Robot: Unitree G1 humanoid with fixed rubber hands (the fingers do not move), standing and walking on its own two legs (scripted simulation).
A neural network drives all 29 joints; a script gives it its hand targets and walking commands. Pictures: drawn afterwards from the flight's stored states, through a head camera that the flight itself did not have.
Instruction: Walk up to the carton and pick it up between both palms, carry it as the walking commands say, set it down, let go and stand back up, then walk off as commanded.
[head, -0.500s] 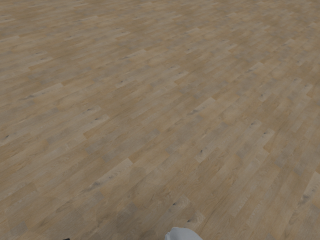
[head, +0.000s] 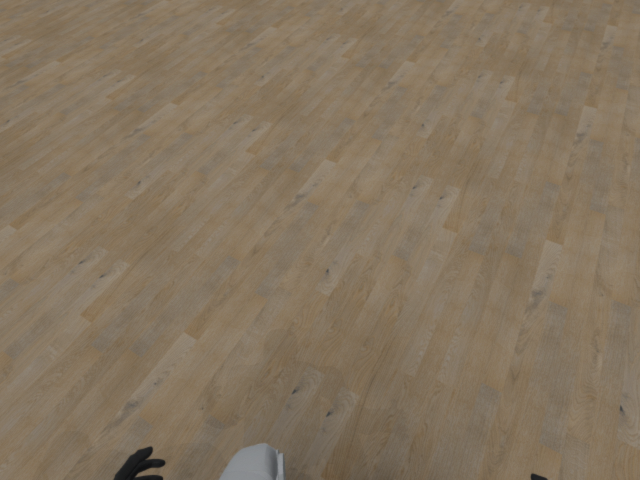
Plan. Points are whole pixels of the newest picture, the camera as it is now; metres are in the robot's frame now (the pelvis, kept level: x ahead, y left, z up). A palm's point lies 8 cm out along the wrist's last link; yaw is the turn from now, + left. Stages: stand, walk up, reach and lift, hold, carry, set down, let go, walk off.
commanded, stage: walk off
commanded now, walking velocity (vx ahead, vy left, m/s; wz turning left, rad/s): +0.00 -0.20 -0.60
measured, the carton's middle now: out of the picture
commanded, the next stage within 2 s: stand in 0.94 s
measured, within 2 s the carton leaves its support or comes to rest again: neither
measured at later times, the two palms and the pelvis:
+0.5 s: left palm (235, 459) +0.16 +0.14 -0.12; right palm out of the picture -0.08 -0.38 -0.09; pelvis -0.02 -0.09 +0.01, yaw -18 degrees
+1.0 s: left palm out of the picture +0.05 -0.02 -0.16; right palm out of the picture -0.09 -0.50 -0.13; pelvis -0.07 -0.23 -0.02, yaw -7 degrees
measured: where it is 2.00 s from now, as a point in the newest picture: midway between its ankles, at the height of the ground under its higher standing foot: outside the picture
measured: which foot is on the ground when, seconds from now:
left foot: up 0.00-0.18, down 0.20-0.60, up 0.62-0.94, down 0.96-1.00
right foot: down 0.00-0.20, up 0.22-0.58, down 0.60-0.96, up 0.98-1.00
